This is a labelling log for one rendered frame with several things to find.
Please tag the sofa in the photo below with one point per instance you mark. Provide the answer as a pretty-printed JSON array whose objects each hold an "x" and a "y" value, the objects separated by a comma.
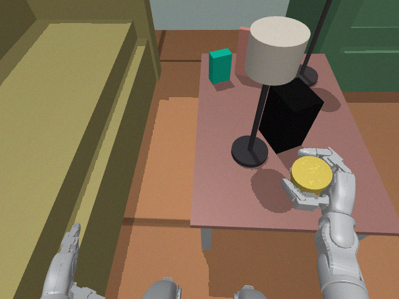
[{"x": 77, "y": 79}]

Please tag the armchair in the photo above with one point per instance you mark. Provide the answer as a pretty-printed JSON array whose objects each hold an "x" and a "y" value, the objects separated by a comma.
[{"x": 360, "y": 39}]

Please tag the right robot hand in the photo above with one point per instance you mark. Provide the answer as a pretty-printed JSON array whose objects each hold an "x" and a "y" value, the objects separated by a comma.
[{"x": 339, "y": 196}]

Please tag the right robot arm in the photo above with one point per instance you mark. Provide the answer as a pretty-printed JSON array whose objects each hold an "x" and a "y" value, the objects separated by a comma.
[{"x": 337, "y": 244}]

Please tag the desk lamp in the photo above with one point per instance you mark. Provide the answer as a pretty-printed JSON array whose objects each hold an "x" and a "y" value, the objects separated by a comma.
[
  {"x": 307, "y": 74},
  {"x": 275, "y": 49}
]

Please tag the coffee table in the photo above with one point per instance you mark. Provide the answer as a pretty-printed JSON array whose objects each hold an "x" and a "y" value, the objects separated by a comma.
[{"x": 227, "y": 195}]

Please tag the left robot hand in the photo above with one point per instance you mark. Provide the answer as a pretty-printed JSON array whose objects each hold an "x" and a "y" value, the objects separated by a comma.
[{"x": 60, "y": 276}]

